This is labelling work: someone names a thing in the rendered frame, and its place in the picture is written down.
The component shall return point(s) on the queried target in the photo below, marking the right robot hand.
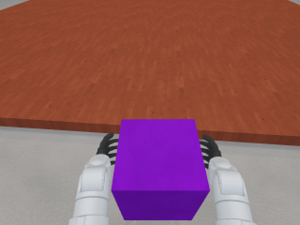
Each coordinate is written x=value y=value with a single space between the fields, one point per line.
x=212 y=150

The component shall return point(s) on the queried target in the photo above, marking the left robot forearm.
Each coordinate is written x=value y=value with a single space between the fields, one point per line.
x=91 y=203

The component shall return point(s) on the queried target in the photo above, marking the right robot forearm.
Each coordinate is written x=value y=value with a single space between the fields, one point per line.
x=230 y=194

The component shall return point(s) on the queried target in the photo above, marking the left robot hand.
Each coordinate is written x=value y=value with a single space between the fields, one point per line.
x=104 y=147

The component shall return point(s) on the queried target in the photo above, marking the carton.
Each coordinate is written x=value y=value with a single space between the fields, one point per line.
x=159 y=172

